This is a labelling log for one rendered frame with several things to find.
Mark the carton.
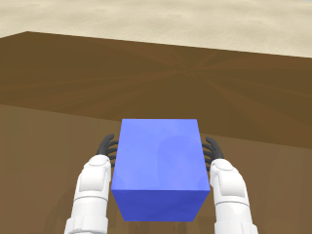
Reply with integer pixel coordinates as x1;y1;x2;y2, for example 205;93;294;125
111;119;211;222

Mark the robot right forearm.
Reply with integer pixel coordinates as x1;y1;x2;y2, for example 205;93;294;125
210;159;258;234

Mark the robot left hand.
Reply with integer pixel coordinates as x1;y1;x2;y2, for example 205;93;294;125
96;134;119;168

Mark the robot left forearm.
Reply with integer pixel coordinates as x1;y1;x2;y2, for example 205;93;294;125
64;154;111;234

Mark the robot right hand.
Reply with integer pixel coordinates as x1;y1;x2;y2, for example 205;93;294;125
201;136;224;172

